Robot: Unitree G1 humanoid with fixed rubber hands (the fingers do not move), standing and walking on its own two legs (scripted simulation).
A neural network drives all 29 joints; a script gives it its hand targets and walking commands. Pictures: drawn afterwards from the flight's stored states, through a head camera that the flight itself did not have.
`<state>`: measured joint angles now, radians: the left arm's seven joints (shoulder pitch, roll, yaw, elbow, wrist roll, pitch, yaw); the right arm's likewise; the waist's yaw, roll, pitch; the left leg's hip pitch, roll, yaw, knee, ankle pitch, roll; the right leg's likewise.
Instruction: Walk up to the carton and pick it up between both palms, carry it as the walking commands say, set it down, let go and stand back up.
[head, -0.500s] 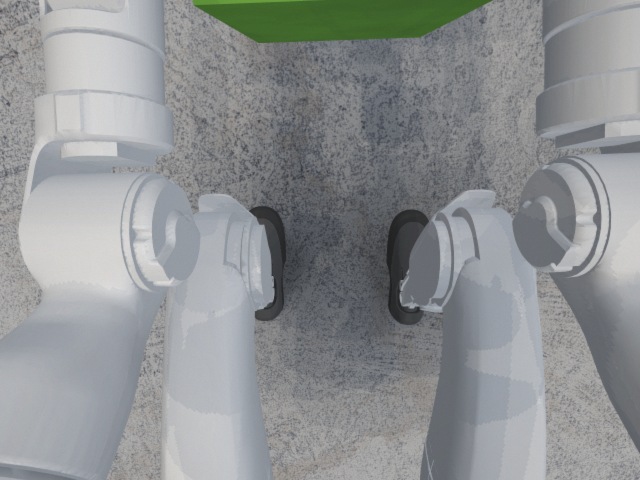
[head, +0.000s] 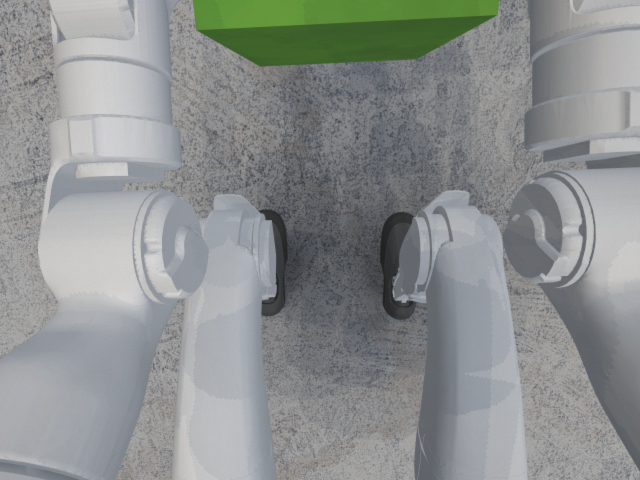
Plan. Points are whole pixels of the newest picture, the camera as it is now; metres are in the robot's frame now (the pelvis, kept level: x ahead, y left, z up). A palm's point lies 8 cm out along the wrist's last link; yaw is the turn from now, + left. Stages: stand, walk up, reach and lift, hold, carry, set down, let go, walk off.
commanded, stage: reach and lift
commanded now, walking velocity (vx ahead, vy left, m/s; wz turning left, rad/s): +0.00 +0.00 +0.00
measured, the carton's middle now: out of the picture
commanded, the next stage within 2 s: none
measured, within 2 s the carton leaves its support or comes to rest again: neither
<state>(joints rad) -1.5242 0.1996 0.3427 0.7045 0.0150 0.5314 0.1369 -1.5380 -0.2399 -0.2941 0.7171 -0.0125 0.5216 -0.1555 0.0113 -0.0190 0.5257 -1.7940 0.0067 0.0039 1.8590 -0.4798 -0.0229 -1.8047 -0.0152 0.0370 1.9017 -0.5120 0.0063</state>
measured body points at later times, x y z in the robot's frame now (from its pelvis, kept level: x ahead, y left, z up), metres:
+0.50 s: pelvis -0.01 +0.00 +0.05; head +0.31 +0.00 +0.35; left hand +0.56 +0.14 -0.01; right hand +0.57 -0.15 +0.00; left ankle +0.15 +0.13 -0.44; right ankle +0.14 -0.12 -0.44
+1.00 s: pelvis -0.01 +0.00 +0.11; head +0.27 +0.00 +0.44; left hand +0.53 +0.14 +0.06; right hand +0.54 -0.15 +0.07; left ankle +0.15 +0.13 -0.44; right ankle +0.14 -0.12 -0.44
